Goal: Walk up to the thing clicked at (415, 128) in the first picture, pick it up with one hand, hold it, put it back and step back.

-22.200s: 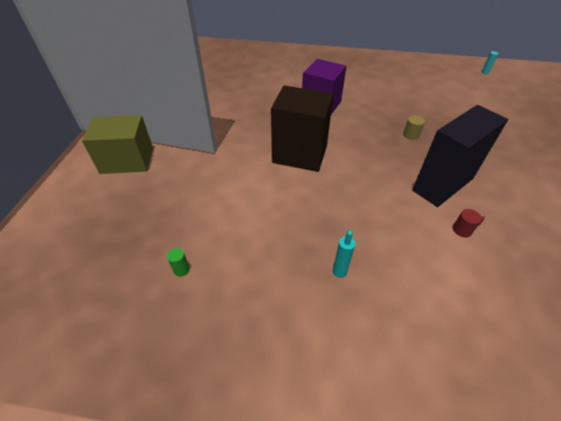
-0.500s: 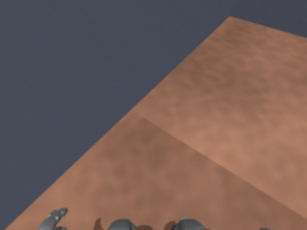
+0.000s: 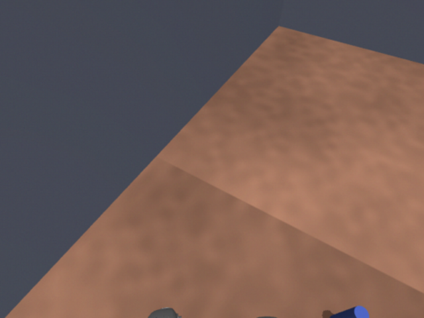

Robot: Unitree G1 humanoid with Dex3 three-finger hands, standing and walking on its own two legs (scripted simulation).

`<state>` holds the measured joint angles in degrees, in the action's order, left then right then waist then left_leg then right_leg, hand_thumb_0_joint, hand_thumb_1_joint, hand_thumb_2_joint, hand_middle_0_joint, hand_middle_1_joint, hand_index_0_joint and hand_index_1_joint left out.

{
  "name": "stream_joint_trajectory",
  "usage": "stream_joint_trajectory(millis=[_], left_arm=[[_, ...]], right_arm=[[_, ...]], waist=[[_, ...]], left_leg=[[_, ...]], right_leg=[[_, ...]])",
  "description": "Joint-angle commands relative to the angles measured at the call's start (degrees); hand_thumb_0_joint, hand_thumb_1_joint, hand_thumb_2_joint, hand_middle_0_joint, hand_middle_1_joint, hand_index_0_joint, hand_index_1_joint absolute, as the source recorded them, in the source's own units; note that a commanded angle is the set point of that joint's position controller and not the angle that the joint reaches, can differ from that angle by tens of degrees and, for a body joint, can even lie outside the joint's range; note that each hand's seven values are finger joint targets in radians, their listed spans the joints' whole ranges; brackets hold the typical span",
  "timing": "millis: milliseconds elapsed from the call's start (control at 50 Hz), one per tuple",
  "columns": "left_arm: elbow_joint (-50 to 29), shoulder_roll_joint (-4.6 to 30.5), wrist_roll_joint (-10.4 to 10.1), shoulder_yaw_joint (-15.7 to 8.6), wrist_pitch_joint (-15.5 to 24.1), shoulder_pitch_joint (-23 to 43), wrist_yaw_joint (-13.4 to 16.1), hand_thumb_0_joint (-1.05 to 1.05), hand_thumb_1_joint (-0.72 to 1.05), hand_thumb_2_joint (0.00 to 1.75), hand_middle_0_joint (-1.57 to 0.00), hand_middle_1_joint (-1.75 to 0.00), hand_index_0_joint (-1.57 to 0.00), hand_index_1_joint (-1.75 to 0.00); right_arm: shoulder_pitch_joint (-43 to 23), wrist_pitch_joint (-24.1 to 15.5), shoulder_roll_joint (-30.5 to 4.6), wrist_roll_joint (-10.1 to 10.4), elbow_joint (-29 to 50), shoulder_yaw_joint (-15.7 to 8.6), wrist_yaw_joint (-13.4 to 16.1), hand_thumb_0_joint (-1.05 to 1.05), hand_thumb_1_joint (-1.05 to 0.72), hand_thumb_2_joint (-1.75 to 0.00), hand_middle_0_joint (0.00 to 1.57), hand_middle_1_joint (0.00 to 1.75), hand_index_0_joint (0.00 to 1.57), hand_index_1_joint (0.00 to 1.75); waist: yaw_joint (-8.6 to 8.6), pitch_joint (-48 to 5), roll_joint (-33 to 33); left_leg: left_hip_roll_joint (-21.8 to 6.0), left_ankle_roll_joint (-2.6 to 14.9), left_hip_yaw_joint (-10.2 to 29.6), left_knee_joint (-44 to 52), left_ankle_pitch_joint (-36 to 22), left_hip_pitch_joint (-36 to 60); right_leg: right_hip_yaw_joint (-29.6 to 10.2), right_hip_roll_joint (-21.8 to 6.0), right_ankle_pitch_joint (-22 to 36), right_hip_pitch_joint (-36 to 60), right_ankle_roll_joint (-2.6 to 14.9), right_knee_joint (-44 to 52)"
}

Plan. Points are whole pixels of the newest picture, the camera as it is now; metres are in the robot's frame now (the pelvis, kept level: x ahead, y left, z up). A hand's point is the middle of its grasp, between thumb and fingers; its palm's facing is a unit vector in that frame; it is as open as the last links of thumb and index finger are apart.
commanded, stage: walk up
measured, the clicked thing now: out of the picture -1.01 +0.28 -0.70
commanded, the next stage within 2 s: stand in 0.76 s
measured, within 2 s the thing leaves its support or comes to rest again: neither
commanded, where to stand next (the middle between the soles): +0.10 +0.01 m, yaw +1 degrees
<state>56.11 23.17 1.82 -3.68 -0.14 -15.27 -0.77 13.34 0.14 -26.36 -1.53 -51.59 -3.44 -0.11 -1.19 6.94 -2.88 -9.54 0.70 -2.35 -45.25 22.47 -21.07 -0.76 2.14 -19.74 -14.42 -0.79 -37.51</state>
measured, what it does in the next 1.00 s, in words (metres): stands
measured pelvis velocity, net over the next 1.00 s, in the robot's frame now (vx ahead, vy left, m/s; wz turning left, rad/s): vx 0.02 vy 0.00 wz -0.03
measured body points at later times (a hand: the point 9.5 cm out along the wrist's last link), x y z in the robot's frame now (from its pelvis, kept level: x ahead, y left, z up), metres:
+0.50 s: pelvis +0.01 +0.00 +0.02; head +0.02 -0.01 +0.47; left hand +0.12 +0.30 -0.10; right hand +0.08 -0.31 -0.11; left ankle +0.04 +0.14 -0.72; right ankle +0.01 -0.13 -0.72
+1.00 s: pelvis +0.02 +0.00 +0.03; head +0.03 +0.00 +0.48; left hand +0.12 +0.30 -0.10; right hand +0.10 -0.30 -0.10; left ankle +0.04 +0.14 -0.72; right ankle +0.01 -0.13 -0.72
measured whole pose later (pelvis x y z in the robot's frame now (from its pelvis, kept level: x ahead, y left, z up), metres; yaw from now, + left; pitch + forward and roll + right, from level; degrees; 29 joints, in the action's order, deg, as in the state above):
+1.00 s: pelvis +0.02 +0.00 +0.03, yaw -2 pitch -2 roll +0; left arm 65.6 20.1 0.4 -0.1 0.8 -3.3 -0.7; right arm 3.1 -0.8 -20.0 -0.4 -65.5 -0.7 -0.8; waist -0.9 3.8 0.0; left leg -2.6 -1.5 -2.3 -19.8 8.9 -8.5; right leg -2.3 -0.5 -11.3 -6.1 -1.2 -19.7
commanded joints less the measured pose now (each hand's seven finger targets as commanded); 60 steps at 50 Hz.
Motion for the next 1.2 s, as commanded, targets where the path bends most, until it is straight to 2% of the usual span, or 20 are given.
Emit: stream_joint_trajectory(millis=[0,40,80,120,140,160,180,200,240,280,320,360,420,620,720,740,800,920,1060,1180], left_arm=[[-5.6,19.1,-0.2,-3.6,2.2,2.9,1.5,0.0,0.9,0.9,-0.2,-0.3,-0.2,-0.3],[-5.7,14.2,-0.6,-2.2,2.5,4.6,1.5,0.0,0.9,0.9,-0.2,-0.3,-0.2,-0.3],[-5.1,13.4,-1.0,-1.7,2.9,4.5,1.7,0.0,0.9,0.9,-0.2,-0.3,-0.2,-0.3],[-5.6,13.3,-1.5,-1.2,2.4,6.5,1.3,0.0,0.9,0.9,-0.2,-0.3,-0.2,-0.3],[-5.9,11.1,-1.8,-0.5,2.2,7.1,1.3,0.0,0.9,0.9,-0.2,-0.3,-0.2,-0.3],[-5.8,8.6,-2.5,0.1,2.0,6.7,1.4,0.0,0.9,0.9,-0.2,-0.3,-0.2,-0.3],[-4.1,9.2,-2.8,-0.1,1.7,4.8,1.8,0.0,0.9,0.9,-0.2,-0.3,-0.2,-0.3],[-2.1,10.2,-2.3,-0.3,1.7,2.5,2.1,0.0,0.9,0.9,-0.2,-0.3,-0.2,-0.3],[-0.5,9.8,-1.7,-0.1,2.7,1.7,1.8,0.0,0.9,0.9,-0.2,-0.3,-0.2,-0.3],[-0.7,12.3,-1.3,-0.7,3.7,4.3,1.7,0.0,0.9,0.9,-0.2,-0.3,-0.2,-0.3],[-0.6,14.4,-1.4,-0.7,3.8,7.9,1.7,0.0,0.9,0.9,-0.2,-0.3,-0.2,-0.3],[-1.0,12.3,-1.6,0.0,3.5,10.8,1.6,0.0,0.9,0.9,-0.2,-0.3,-0.2,-0.3],[0.8,10.5,-1.7,0.6,3.3,10.3,1.6,0.0,0.9,0.9,-0.2,-0.3,-0.2,-0.3],[3.2,10.3,-1.7,0.8,3.0,13.2,1.5,0.0,0.9,0.9,-0.2,-0.3,-0.2,-0.3],[3.9,10.1,-1.7,1.0,2.7,14.4,1.4,0.0,0.9,0.9,-0.2,-0.3,-0.2,-0.3],[4.7,9.7,-1.8,1.3,2.4,15.0,1.4,0.0,0.9,0.9,-0.2,-0.3,-0.2,-0.3],[5.3,9.6,-2.0,1.2,2.2,14.3,1.3,0.0,0.9,0.9,-0.2,-0.3,-0.2,-0.3],[6.1,9.4,-1.6,1.4,2.1,14.5,1.2,0.0,0.9,0.9,-0.2,-0.3,-0.2,-0.3],[6.8,9.4,-1.4,1.6,2.1,13.8,1.1,0.0,0.9,0.9,-0.2,-0.3,-0.2,-0.3],[6.6,9.2,-1.4,1.5,2.1,13.2,1.1,0.0,0.9,0.9,-0.2,-0.3,-0.2,-0.3]], right_arm=[[-2.8,-1.3,-9.9,0.8,4.5,-2.1,1.0,0.0,-0.9,-0.9,0.2,0.3,0.2,0.3],[-2.1,-2.0,-8.9,1.8,2.1,-1.6,0.6,0.0,-0.9,-0.9,0.2,0.3,0.2,0.3],[-0.5,-2.1,-7.2,1.9,0.3,-0.8,0.6,0.0,-0.9,-0.9,0.2,0.3,0.2,0.3],[1.3,-2.4,-7.1,1.5,-1.2,-0.9,0.7,0.0,-0.9,-0.9,0.2,0.3,0.2,0.3],[2.3,-2.8,-8.6,1.0,-1.9,-1.4,1.0,0.0,-0.9,-0.9,0.2,0.3,0.2,0.3],[1.2,-3.1,-11.1,0.6,-1.6,-1.8,1.0,0.0,-0.9,-0.9,0.2,0.3,0.2,0.3],[-1.7,-3.1,-13.4,1.1,-1.4,-2.1,0.6,0.0,-0.9,-0.9,0.2,0.3,0.2,0.3],[-6.1,-2.9,-13.7,1.1,-0.9,-2.2,0.2,0.0,-0.9,-0.9,0.2,0.3,0.2,0.3],[-9.0,-2.3,-9.7,1.0,-1.2,-0.6,-0.1,0.0,-0.9,-0.9,0.2,0.3,0.2,0.3],[-8.4,-2.0,-6.8,1.5,-1.7,0.3,-0.1,0.0,-0.9,-0.9,0.2,0.3,0.2,0.3],[-6.2,-1.8,-5.8,1.6,-4.0,0.5,-0.2,0.0,-0.9,-0.9,0.2,0.3,0.2,0.3],[-5.2,-2.1,-6.7,1.3,-5.5,0.1,-0.2,0.0,-0.9,-0.9,0.2,0.3,0.2,0.3],[-9.1,-2.2,-6.9,1.6,-5.6,0.5,-0.6,0.0,-0.9,-0.9,0.2,0.3,0.2,0.3],[-10.0,-1.9,-6.8,1.4,-8.4,0.8,-0.4,0.0,-0.9,-0.9,0.2,0.3,0.2,0.3],[-10.1,-1.8,-6.5,1.3,-9.1,0.8,-0.3,0.0,-0.9,-0.9,0.2,0.3,0.2,0.3],[-11.7,-1.9,-6.4,1.1,-9.1,0.8,0.0,0.0,-0.9,-0.9,0.2,0.3,0.2,0.3],[-12.2,-2.1,-6.6,1.2,-9.7,0.7,0.2,0.0,-0.9,-0.9,0.2,0.3,0.2,0.3],[-12.4,-1.9,-6.3,1.1,-10.6,0.6,0.3,0.0,-0.9,-0.9,0.2,0.3,0.2,0.3],[-13.1,-1.8,-5.7,1.1,-11.2,0.6,0.0,0.0,-0.9,-0.9,0.2,0.3,0.2,0.3],[-12.9,-1.9,-5.6,1.0,-11.3,0.5,0.0,0.0,-0.9,-0.9,0.2,0.3,0.2,0.3]], waist=[[1.52,-1.6,13.0],[0.5,-2.8,11.2],[0.39,-5.9,13.6],[-1.28,-6.8,11.8],[-1.88,-8.1,8.3],[-0.83,-8.5,1.2],[0.94,-8.0,-2.1],[2.74,-6.7,-3.5],[3.96,-6.5,-2.0],[2.48,-4.8,1.0],[0.3,-5.3,2.9],[-0.41,-6.5,3.1],[1.7,-6.1,3.7],[0.92,-9.9,3.1],[0.85,-8.5,2.7],[0.47,-8.1,3.4],[0.89,-8.6,2.3],[0.44,-10.7,1.8],[0.49,-8.0,3.1],[0.61,-8.0,3.0]], left_leg=[[3.9,0.42,3.6,-7.2,11.8,-3.9],[4.9,1.14,3.1,-0.4,5.2,-2.4],[6.2,0.88,1.4,6.4,-1.2,1.7],[7.5,1.19,0.6,15.5,-9.7,11.9],[4.4,2.25,5.1,18.7,-14.0,15.7],[-2.8,4.91,16.5,23.6,-14.8,15.1],[-9.2,9.92,23.5,26.7,-6.8,10.1],[-10.6,11.88,23.6,26.2,-3.8,6.0],[-2.9,6.23,12.8,22.0,-7.7,3.7],[4.2,1.49,5.1,14.4,-14.2,2.2],[5.7,0.53,3.3,14.4,-7.4,6.2],[3.8,1.46,5.1,18.7,-11.5,11.5],[1.2,2.67,7.7,21.5,-13.9,9.2],[2.3,1.34,4.4,22.7,-19.3,13.7],[2.1,1.09,4.5,24.5,-18.6,14.2],[1.1,0.45,5.7,26.0,-22.8,14.3],[0.9,-0.06,5.7,26.9,-24.8,15.7],[1.1,-0.23,5.1,28.2,-20.7,17.4],[1.5,-0.53,5.6,30.0,-15.7,16.2],[1.4,-0.52,5.8,30.0,-17.2,16.9]], right_leg=[[-28.4,-19.9,2.9,-5.1,15.89,16.4],[-16.9,-13.7,12.6,-0.3,11.3,13.1],[-12.8,-11.3,21.0,1.3,9.44,9.8],[-10.3,-10.5,20.7,-5.7,7.9,6.2],[-8.1,-9.0,18.6,-8.0,5.72,2.7],[-4.5,-4.4,11.0,-9.9,2.74,-2.1],[0.0,-1.3,-3.7,-7.1,2.01,-4.3],[-0.6,-3.1,-7.7,-2.7,2.38,-4.5],[-3.8,-4.1,0.0,2.8,3.13,7.6],[-11.9,-8.9,10.1,3.2,5.44,13.4],[-15.5,-13.0,6.0,-0.7,7.6,15.0],[-10.0,-9.8,7.9,-2.5,5.17,13.3],[-5.3,-6.1,9.9,1.5,3.09,13.8],[-5.7,-7.8,16.5,6.5,2.85,17.1],[-5.4,-7.7,15.5,5.8,2.47,18.0],[-5.7,-8.8,19.9,6.0,2.15,18.4],[-5.2,-8.5,20.6,7.0,1.71,18.8],[-5.5,-9.0,17.6,7.8,1.5,20.9],[-5.1,-8.7,12.0,5.3,1.23,23.0],[-5.0,-8.8,13.0,4.8,1.39,22.7]])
